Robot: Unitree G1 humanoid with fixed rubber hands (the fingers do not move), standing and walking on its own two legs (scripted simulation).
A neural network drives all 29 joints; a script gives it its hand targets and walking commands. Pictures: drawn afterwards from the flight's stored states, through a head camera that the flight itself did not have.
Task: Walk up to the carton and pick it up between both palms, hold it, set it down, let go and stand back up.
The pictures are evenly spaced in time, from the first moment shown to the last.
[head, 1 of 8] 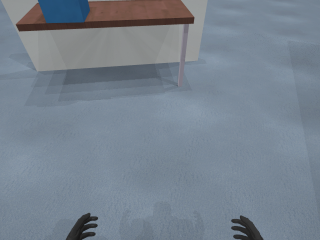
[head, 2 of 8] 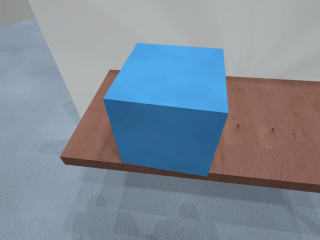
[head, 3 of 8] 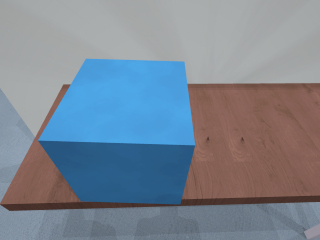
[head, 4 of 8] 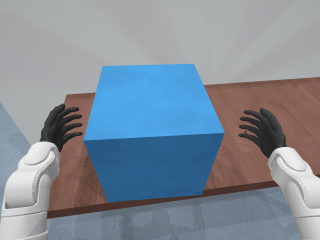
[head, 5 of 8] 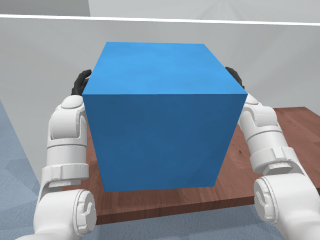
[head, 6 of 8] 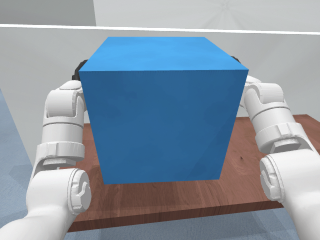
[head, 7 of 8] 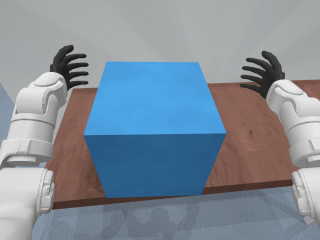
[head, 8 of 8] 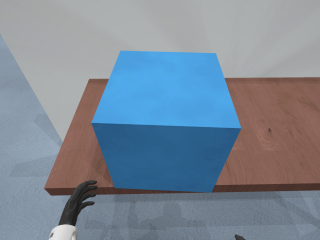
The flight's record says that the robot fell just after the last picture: no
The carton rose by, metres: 0.21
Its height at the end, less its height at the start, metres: +0.00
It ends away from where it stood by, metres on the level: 0.02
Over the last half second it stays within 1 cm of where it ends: yes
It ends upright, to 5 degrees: yes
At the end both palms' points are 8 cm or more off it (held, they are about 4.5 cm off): yes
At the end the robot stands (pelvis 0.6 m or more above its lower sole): yes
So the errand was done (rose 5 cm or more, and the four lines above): yes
